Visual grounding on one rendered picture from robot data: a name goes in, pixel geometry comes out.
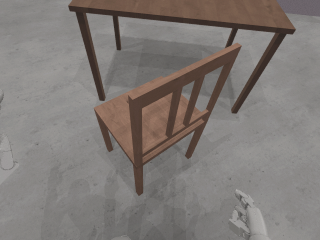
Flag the left robot hand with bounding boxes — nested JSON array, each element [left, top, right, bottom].
[[0, 89, 19, 184]]

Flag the table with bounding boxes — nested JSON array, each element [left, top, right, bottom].
[[68, 0, 296, 114]]

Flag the chair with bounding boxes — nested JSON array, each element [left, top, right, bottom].
[[94, 43, 242, 196]]

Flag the right robot hand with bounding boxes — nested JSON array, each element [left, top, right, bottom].
[[229, 189, 268, 240]]

